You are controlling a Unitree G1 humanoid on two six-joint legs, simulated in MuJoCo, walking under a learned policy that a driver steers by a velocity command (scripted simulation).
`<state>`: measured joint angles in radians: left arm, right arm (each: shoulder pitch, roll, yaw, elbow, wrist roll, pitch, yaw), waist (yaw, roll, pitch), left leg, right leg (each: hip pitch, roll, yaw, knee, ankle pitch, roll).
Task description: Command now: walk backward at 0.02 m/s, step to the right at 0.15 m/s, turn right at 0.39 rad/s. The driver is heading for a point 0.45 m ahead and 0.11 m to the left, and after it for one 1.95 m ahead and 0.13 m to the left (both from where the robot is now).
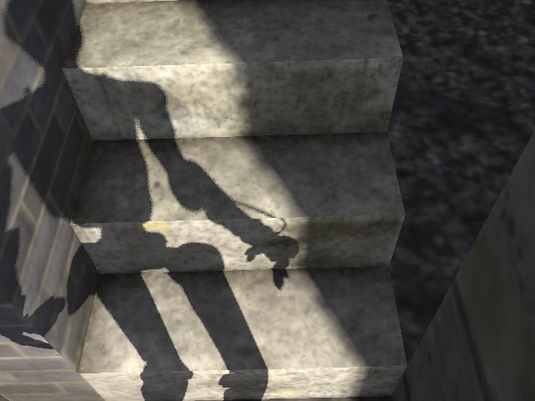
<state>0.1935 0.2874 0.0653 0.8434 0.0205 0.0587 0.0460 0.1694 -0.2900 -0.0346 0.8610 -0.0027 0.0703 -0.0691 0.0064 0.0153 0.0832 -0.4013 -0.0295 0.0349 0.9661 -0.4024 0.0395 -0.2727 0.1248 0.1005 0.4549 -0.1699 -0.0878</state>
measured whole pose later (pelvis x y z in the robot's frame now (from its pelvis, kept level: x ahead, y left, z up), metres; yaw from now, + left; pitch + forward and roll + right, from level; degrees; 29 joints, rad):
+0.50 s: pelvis -0.06 -0.05 +0.00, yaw -4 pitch -2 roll -2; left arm 0.24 0.26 0.04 0.92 0.04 0.08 -0.01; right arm 0.13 -0.32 -0.07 0.86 -0.01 0.04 -0.04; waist -0.01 0.07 0.08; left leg -0.29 0.07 -0.03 0.66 -0.39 0.00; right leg -0.17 0.08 -0.02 0.43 -0.23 -0.03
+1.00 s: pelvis -0.14 -0.08 +0.00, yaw +12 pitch +0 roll -3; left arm 0.22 0.27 0.05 0.83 0.05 0.07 0.03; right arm 0.27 -0.27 -0.06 0.82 -0.02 0.07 -0.03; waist -0.02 -0.02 0.07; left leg -0.21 -0.02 -0.03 0.53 -0.31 0.07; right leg -0.52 0.05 0.01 1.14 -0.32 0.06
